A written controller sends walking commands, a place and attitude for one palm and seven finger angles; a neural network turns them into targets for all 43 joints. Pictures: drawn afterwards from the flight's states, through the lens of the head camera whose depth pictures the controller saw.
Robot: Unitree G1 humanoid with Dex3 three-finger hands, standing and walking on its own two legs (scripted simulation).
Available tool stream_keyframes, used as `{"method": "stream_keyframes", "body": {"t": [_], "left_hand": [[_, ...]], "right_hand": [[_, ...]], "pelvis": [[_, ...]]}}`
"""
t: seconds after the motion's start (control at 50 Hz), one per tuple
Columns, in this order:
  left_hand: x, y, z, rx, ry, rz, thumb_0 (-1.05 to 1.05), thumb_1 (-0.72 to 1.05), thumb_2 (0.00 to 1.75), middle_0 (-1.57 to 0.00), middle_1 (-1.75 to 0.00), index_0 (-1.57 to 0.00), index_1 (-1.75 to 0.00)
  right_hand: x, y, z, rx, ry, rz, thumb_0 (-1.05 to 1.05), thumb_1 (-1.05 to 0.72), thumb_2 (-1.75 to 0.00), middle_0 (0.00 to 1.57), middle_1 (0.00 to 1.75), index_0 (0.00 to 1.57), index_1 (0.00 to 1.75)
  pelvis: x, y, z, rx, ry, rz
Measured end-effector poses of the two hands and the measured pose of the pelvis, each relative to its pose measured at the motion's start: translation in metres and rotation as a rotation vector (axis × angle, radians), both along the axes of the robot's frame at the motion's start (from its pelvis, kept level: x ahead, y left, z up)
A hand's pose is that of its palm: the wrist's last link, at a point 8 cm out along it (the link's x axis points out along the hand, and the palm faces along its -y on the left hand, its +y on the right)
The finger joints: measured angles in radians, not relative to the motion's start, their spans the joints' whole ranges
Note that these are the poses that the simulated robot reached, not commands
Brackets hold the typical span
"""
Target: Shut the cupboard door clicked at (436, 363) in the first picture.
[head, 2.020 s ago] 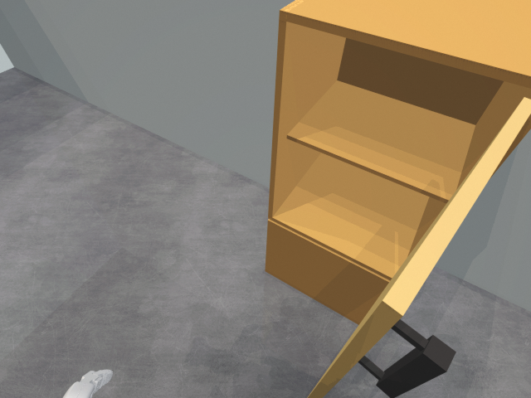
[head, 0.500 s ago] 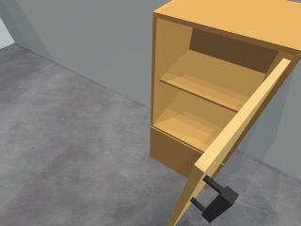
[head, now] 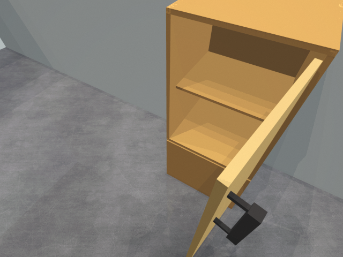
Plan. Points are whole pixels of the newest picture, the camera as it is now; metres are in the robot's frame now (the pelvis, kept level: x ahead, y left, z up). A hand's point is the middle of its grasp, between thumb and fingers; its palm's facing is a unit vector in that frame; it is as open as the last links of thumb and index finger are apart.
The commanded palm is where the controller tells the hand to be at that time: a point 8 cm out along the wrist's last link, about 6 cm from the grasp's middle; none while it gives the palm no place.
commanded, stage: walk to a spot facing it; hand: left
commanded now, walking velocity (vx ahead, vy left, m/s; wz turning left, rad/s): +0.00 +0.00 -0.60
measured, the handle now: (233, 218) +0.20 -0.10 +0.05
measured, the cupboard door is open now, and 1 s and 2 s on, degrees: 79 79 79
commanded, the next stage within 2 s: none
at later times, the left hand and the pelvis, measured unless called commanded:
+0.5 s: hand out of the picture +0.06 +0.15 -0.16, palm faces -0.17 -0.95 -0.26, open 7.4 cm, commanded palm none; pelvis -0.03 -0.03 +0.00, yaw -16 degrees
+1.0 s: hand out of the picture +0.14 +0.23 -0.17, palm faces -0.47 -0.86 -0.21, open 7.4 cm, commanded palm none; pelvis -0.04 +0.07 +0.00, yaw -33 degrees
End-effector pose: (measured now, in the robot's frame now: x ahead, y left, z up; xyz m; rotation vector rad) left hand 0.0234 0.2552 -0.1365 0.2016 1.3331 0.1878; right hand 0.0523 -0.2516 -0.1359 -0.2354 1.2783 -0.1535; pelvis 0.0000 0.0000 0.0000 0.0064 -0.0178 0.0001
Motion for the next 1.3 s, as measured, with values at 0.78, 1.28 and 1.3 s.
{"method": "stream_keyframes", "body": {"t": [0.78, 1.28, 1.3], "left_hand": [[0.084, -0.017, -0.001, -0.032, -0.093, -0.385, 0.01, 0.9, 0.9, -0.21, -0.3, -0.21, -0.3], [0.138, -0.047, -0.003, -0.099, -0.038, -0.807, 0.01, 0.91, 0.9, -0.2, -0.3, -0.2, -0.3], [0.138, -0.058, -0.002, -0.102, -0.05, -0.832, 0.01, 0.91, 0.9, -0.2, -0.3, -0.2, -0.3]], "right_hand": [[-0.082, -0.012, 0.02, -0.08, -0.174, -0.391, 0.0, -0.9, -0.89, 0.2, 0.3, 0.2, 0.29], [-0.279, 0.145, 0.012, -0.018, 0.021, -0.86, 0.0, -0.9, -0.89, 0.2, 0.3, 0.21, 0.3], [-0.289, 0.148, 0.009, -0.009, 0.029, -0.883, 0.0, -0.9, -0.89, 0.2, 0.3, 0.21, 0.3]], "pelvis": [[-0.035, 0.02, -0.005, -0.007, 0.036, -0.429], [-0.065, 0.082, 0.0, -0.036, 0.04, -0.783], [-0.069, 0.081, -0.001, -0.031, 0.041, -0.798]]}}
